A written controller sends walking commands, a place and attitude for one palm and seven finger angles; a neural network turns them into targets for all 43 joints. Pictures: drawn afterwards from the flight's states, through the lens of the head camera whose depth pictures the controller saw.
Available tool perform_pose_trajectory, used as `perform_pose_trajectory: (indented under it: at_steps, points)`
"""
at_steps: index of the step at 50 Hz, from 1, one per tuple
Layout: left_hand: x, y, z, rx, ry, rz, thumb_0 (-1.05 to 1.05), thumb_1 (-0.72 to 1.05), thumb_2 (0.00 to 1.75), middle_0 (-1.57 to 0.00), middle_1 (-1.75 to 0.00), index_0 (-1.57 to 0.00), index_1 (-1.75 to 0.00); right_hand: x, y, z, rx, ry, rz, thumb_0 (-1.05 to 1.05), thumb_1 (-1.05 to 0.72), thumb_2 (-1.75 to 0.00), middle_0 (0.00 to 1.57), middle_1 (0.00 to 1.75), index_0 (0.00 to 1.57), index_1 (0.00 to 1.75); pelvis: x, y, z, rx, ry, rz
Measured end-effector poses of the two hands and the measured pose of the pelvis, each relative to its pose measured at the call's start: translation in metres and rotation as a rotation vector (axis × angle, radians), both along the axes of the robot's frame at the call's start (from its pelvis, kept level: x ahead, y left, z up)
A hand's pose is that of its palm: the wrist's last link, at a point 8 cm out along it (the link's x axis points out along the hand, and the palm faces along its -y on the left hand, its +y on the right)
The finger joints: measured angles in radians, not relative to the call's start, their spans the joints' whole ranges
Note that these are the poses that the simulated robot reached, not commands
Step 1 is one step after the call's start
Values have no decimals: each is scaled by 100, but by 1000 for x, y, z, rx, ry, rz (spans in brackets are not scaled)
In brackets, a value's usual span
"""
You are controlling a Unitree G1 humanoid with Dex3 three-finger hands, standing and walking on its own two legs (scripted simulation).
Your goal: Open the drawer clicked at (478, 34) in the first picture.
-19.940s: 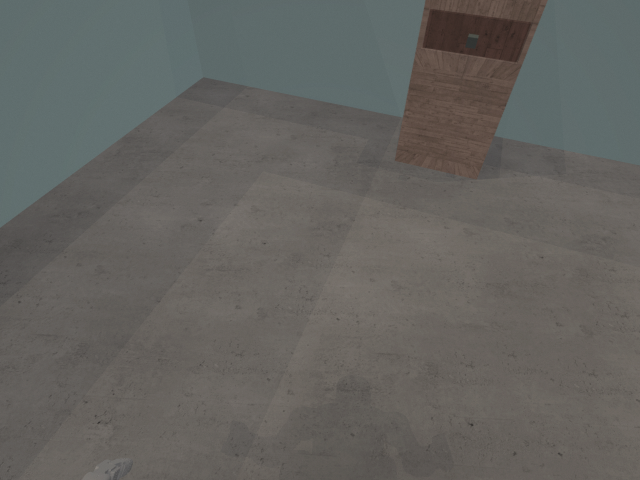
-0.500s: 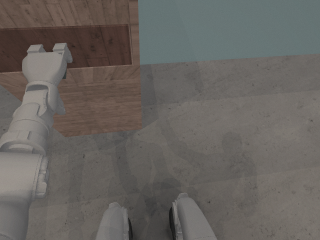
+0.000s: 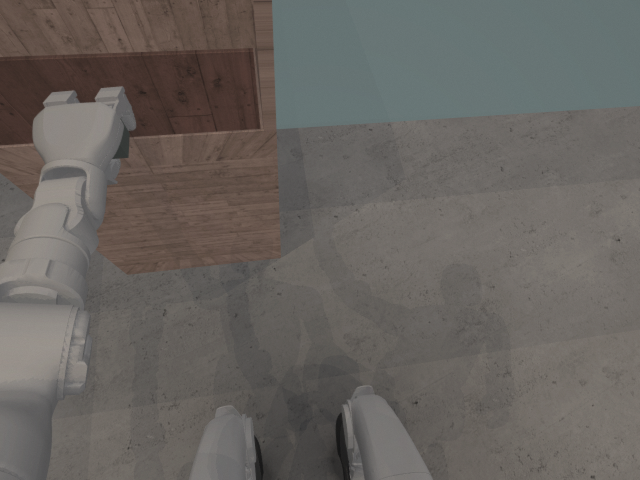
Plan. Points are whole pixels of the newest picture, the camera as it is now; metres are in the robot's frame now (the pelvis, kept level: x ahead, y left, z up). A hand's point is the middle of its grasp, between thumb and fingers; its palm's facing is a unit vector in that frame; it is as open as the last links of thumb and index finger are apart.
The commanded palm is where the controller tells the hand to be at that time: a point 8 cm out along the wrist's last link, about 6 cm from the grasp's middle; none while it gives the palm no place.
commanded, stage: close the thumb around the handle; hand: left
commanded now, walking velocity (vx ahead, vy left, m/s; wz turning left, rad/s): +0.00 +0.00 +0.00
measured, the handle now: (108, 125) +0.57 +0.22 +0.00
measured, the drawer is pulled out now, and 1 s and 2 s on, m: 0.00 0.06 0.18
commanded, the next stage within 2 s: pull the drawer open in 0.20 s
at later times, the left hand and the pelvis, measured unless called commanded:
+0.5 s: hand (105, 169) +0.52 +0.23 -0.01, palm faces -0.05 -0.05 -1.00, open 7.7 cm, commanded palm +0.49 +0.22 +0.04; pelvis +0.00 +0.01 +0.01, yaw -1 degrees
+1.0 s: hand (102, 204) +0.47 +0.22 -0.01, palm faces -0.04 -0.05 -1.00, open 7.6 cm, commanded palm +0.43 +0.22 +0.04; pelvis +0.03 +0.00 +0.03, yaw +0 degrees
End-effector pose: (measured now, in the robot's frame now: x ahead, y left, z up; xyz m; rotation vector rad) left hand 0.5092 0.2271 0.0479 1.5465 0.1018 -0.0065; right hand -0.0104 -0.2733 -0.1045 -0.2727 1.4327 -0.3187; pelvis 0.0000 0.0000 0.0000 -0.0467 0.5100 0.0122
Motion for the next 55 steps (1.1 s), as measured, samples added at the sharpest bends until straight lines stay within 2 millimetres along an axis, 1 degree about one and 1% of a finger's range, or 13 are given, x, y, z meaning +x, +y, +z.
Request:
perform_pose_trajectory:
  at_steps: [5,10,20,26,30,36,49,55]
  points:
    - [-3,1,-4,-20,-16,-5,1,45,74,-40,-133,-28,-133,-1,1,-3,5,12,3,0,-91,-90,20,29,21,30,1,1,-3,-2,4,0]
    - [-5,0,-6,-13,-35,-4,0,47,78,-41,-134,-23,-134,1,4,-6,14,10,3,0,-91,-90,20,29,21,30,0,2,-4,-4,5,1]
    - [-6,-1,-6,-6,-30,9,1,49,74,-41,-135,-22,-135,1,10,-4,30,1,-7,0,-91,-90,20,30,21,30,-1,4,0,-4,-4,-4]
    - [-11,-1,-6,-23,-15,13,2,52,71,-41,-135,-21,-135,2,11,2,37,8,-19,0,-91,-90,20,29,21,30,5,6,6,-1,-15,-15]
    - [-18,-1,-6,-31,-15,12,2,52,70,-41,-135,-21,-135,7,12,4,42,11,-20,0,-91,-90,20,29,21,30,12,6,10,1,-23,-18]
    - [-31,-1,-6,-29,-26,11,2,51,71,-41,-135,-22,-135,27,12,5,55,-10,-12,1,-91,-90,20,29,21,30,21,7,16,5,-38,-21]
    - [-60,-2,-7,-25,-29,14,2,52,71,-41,-135,-22,-135,89,8,8,67,-122,46,1,-91,-90,20,29,21,30,33,1,26,15,-72,-14]
    - [-74,-3,-7,-15,-30,20,2,53,70,-41,-135,-21,-135,107,5,11,70,-160,58,1,-91,-90,20,29,21,30,36,-1,29,18,-85,-14]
